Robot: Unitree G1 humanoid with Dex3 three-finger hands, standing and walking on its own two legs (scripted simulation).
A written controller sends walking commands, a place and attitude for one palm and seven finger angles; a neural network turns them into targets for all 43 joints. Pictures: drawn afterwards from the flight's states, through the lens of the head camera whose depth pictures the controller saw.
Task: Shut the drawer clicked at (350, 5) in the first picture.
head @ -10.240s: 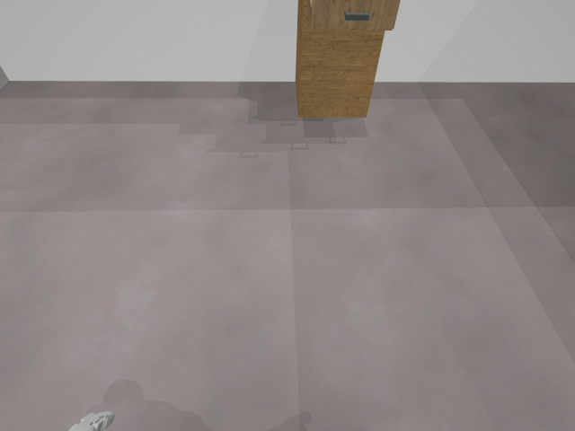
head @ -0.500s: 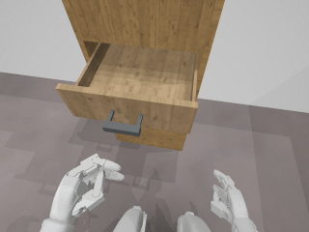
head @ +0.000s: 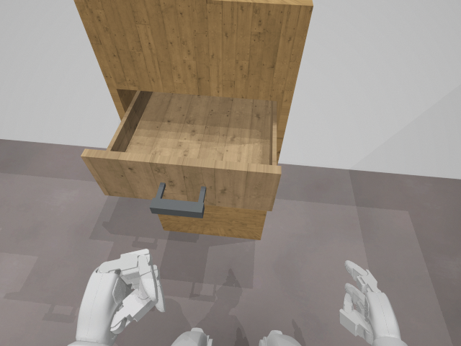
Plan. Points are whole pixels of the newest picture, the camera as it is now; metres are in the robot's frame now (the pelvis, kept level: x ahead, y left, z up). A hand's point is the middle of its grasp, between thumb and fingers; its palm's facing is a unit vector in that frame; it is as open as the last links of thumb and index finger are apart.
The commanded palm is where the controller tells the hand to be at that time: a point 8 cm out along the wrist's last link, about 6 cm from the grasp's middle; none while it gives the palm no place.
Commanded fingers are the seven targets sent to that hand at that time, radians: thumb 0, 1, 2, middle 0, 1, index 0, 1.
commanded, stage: raise the hand and make a fist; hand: left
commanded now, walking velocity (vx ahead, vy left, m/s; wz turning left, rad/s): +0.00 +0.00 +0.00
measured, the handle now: (180, 198) +0.40 +0.12 -0.01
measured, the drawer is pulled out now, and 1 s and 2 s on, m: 0.21 0.21 0.21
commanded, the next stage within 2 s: bring the fist close to the handle in 0.70 s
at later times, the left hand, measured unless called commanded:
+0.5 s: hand (159, 285) +0.20 +0.11 +0.09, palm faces -0.07 -1.00 -0.01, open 3.3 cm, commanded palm +0.17 +0.16 +0.09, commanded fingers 0.00 0.90 0.90 -1.40 -1.60 -1.40 -1.60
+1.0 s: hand (170, 282) +0.21 +0.10 +0.07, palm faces -0.07 -1.00 -0.02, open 3.3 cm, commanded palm +0.19 +0.16 +0.07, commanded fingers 0.00 0.90 0.90 -1.40 -1.60 -1.40 -1.60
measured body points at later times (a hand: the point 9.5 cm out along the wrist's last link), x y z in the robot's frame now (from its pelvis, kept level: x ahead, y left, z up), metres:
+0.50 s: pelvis +0.02 +0.00 +0.01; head +0.06 +0.00 +0.46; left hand +0.20 +0.16 +0.10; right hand +0.20 -0.23 -0.06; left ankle +0.01 +0.10 -0.66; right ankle +0.02 -0.10 -0.66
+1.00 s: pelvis +0.01 +0.00 +0.00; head +0.06 -0.01 +0.45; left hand +0.21 +0.15 +0.08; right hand +0.20 -0.23 -0.06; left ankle +0.01 +0.10 -0.66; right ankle +0.02 -0.10 -0.66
